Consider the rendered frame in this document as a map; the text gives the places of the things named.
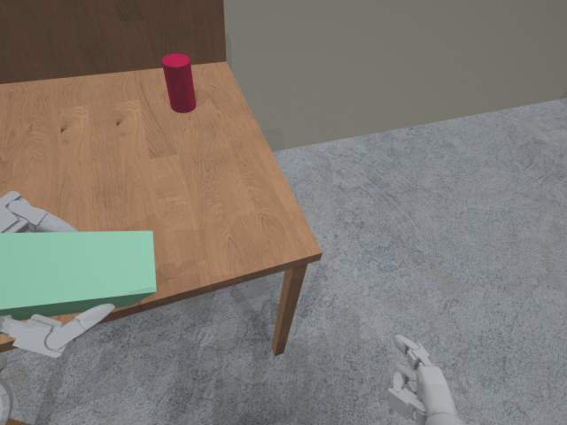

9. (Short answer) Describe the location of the sponge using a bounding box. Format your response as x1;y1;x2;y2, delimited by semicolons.
0;231;157;321

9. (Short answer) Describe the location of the right robot hand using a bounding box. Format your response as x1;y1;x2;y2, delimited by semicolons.
388;334;457;425

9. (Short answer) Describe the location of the left robot hand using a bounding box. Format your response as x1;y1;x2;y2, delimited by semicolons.
0;191;115;358

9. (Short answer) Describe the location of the table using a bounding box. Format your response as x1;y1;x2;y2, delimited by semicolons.
0;0;322;425

